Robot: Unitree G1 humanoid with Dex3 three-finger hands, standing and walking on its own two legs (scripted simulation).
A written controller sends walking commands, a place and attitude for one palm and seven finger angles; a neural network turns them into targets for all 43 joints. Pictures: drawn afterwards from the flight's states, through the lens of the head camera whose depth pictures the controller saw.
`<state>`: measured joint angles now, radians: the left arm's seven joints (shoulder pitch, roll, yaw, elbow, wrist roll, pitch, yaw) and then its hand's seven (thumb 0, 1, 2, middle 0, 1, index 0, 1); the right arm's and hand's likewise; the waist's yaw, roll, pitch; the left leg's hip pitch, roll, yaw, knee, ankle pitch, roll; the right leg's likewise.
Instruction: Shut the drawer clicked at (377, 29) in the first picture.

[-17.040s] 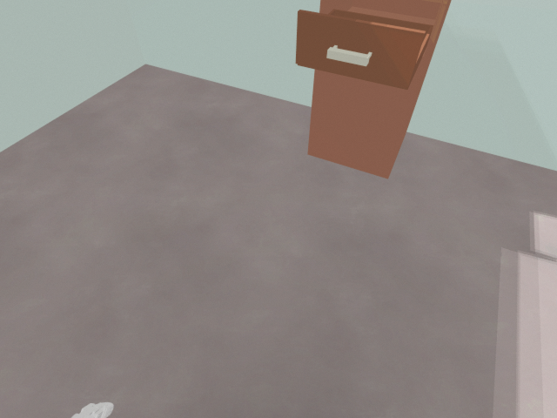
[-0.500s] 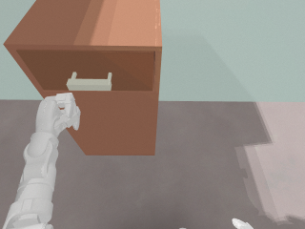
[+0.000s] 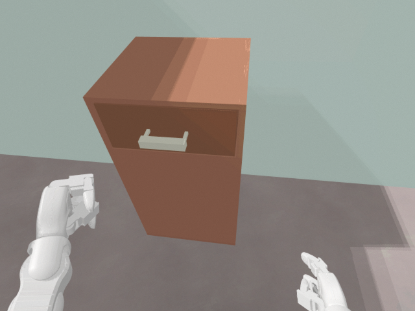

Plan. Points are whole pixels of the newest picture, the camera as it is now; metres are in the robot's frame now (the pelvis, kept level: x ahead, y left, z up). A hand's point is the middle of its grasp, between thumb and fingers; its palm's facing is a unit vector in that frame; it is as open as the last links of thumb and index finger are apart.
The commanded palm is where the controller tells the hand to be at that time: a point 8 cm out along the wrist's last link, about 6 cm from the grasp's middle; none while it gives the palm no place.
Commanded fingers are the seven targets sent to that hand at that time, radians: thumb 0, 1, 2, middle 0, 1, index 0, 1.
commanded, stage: draw the hand back to the body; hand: left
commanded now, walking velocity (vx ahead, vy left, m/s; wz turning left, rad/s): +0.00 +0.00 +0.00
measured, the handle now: (164, 138) +0.58 +0.20 -0.02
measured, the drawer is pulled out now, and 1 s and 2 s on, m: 0.00 0.00 0.00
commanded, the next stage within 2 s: step back with the hand held close in 0.46 s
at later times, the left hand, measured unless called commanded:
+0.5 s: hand (51, 244) +0.17 +0.24 +0.15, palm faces +0.40 -0.82 -0.40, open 3.3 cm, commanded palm +0.12 +0.28 +0.17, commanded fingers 0.00 0.90 0.90 -1.40 -1.60 -1.40 -1.60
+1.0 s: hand (33, 249) +0.16 +0.26 +0.15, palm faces +0.29 -0.81 -0.51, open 3.3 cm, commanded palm +0.09 +0.30 +0.17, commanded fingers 0.00 0.90 0.90 -1.40 -1.60 -1.40 -1.60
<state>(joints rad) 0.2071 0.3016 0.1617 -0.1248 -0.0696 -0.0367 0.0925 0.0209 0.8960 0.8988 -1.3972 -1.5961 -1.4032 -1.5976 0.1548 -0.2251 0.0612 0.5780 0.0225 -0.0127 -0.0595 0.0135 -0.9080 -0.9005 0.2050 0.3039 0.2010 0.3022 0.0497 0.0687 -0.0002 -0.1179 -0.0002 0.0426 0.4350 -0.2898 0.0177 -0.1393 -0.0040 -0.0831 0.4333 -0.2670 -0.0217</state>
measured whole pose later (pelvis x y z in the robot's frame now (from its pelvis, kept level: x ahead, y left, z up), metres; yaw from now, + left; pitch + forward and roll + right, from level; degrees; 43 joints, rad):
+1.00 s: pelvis -0.04 +0.02 +0.00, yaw -1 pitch +1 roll +0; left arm 0.63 0.41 0.36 -0.54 -0.04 -0.19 0.11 0.02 0.89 0.90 -1.40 -1.60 -1.41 -1.60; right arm 0.19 -0.23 -0.02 0.56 0.01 0.00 -0.07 0.02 -0.91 -0.90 0.20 0.30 0.20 0.30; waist 0.01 0.02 0.04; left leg -0.25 -0.03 0.07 0.47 -0.24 0.05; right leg -0.28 -0.03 -0.05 0.46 -0.20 0.01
